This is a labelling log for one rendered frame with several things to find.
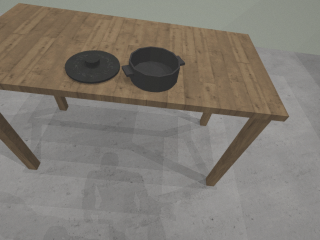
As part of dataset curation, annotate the lid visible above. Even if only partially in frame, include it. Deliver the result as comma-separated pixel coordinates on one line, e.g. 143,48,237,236
65,50,120,84

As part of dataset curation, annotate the pot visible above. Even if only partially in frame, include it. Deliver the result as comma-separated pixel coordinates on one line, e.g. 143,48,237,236
121,46,185,92

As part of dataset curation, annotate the table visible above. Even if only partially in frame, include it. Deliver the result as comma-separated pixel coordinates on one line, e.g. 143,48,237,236
0,3,289,187

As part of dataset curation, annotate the knob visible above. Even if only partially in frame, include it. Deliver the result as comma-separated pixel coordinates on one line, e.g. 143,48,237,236
84,54,100,67

